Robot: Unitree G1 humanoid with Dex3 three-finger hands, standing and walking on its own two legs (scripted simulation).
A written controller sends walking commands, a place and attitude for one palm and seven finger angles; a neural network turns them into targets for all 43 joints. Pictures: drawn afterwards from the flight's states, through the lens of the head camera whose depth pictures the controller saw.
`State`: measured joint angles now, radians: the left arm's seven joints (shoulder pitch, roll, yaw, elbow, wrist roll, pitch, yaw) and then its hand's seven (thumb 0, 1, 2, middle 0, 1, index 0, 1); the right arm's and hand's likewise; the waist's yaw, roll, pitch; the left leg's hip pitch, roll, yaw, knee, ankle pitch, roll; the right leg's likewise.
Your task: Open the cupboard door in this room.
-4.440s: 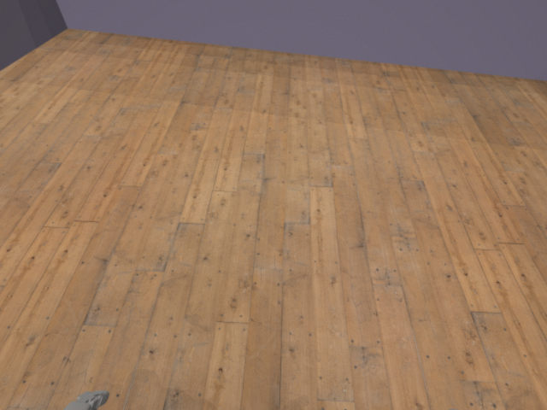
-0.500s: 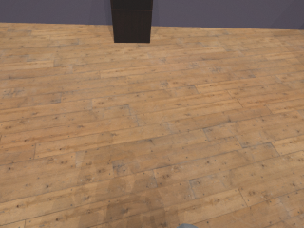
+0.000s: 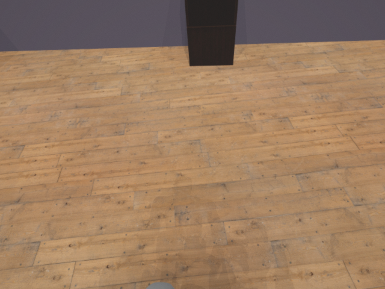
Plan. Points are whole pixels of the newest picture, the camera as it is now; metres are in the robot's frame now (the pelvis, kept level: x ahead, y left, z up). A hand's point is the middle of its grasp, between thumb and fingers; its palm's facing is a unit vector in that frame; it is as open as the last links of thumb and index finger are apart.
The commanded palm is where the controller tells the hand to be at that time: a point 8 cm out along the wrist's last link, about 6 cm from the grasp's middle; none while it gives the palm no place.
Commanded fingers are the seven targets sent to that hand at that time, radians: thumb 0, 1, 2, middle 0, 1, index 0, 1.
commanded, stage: stand and wait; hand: left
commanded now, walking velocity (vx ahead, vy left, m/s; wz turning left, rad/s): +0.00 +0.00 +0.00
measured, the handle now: out of the picture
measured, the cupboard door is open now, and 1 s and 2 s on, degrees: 0 0 0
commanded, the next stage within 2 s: turn or walk to find it in 0.08 s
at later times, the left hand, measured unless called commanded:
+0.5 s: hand out of the picture -0.01 +0.24 -0.17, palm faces +0.17 -0.96 -0.24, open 7.3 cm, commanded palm none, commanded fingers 0.00 0.90 0.90 -0.20 -0.30 -0.20 -0.30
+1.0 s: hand out of the picture -0.11 +0.26 -0.20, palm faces +0.38 -0.90 -0.22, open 7.3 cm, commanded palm none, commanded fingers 0.00 0.90 0.90 -0.20 -0.30 -0.20 -0.30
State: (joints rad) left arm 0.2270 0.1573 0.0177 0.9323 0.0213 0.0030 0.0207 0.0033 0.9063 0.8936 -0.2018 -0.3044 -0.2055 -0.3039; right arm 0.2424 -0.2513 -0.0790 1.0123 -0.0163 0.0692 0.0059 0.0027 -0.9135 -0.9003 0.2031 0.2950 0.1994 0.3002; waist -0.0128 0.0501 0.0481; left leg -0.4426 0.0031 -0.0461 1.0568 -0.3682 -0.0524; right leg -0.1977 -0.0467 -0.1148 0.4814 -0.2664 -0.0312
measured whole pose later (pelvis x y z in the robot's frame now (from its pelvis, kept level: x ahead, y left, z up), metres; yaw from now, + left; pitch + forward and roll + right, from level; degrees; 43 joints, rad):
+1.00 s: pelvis -0.08 +0.05 -0.02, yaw +21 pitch +0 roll +0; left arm 0.23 0.24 0.05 0.95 0.02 0.05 0.02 0.00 0.91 0.89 -0.20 -0.30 -0.21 -0.30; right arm 0.19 -0.22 -0.06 0.98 -0.01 0.03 0.02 0.00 -0.91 -0.90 0.20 0.29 0.20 0.30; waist 0.01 -0.06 0.09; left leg -0.30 0.01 0.08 0.63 -0.34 0.03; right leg -0.33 -0.16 -0.15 0.78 -0.47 0.07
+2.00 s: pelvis -0.13 +0.05 -0.01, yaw +37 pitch -1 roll +0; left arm 0.23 0.24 0.07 1.03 0.02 0.07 0.02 0.01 0.91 0.89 -0.20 -0.30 -0.20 -0.30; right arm 0.18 -0.19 -0.05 1.00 -0.02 0.02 -0.01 0.00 -0.91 -0.90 0.20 0.29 0.20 0.30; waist 0.02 -0.04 0.07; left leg -0.25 -0.01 0.04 0.53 -0.28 0.04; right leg -0.40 -0.09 -0.07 0.97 -0.46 0.05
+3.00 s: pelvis -0.17 +0.01 +0.00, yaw +61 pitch +0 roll -1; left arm 0.20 0.26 0.07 0.97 0.02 0.06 0.01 0.01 0.91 0.89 -0.20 -0.30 -0.20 -0.30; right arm 0.16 -0.19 -0.03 0.94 -0.01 0.02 0.00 0.00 -0.91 -0.90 0.21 0.30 0.20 0.30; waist 0.02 -0.02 0.07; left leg -0.23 -0.02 0.01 0.45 -0.22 0.04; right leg -0.44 -0.09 -0.03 1.03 -0.40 0.09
